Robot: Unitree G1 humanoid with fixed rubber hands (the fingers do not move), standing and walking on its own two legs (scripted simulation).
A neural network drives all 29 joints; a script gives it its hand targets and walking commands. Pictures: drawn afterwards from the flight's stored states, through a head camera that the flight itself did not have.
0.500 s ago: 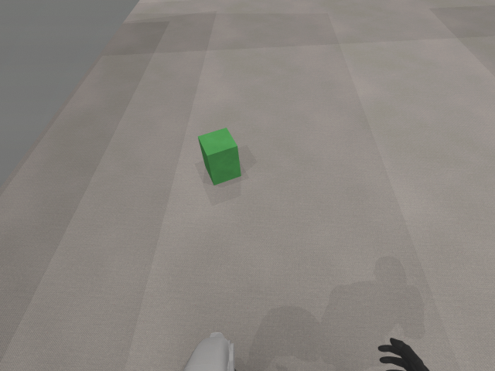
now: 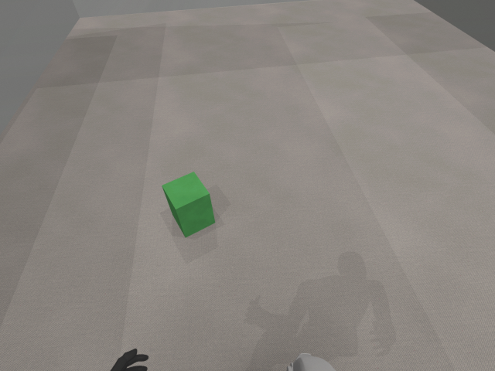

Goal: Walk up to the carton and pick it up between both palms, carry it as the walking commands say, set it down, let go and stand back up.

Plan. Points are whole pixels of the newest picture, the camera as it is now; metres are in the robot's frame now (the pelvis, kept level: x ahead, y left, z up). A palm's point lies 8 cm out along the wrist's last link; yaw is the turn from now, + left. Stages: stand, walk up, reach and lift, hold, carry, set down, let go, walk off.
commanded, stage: walk up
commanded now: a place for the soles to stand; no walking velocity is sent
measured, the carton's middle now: (189, 204) +0.97 +0.27 -0.65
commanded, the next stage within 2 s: none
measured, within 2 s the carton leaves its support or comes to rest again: neither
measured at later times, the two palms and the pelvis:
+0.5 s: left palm (34, 369) +0.19 +0.40 -0.13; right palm (303, 256) +0.36 -0.12 -0.11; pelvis +0.21 +0.12 -0.02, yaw +3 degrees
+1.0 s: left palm (26, 258) +0.40 +0.48 -0.09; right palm (261, 221) +0.47 -0.04 -0.12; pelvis +0.37 +0.21 +0.00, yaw +0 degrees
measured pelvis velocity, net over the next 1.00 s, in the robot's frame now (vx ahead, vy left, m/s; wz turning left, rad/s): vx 0.37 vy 0.21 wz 0.01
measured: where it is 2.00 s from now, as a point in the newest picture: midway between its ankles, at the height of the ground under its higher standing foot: (192, 320)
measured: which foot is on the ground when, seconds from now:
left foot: down 0.00-0.04, up 0.06-0.42, down 0.44-0.76, up 0.78-1.00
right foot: up 0.00-0.02, down 0.04-0.44, up 0.46-0.74, down 0.76-1.00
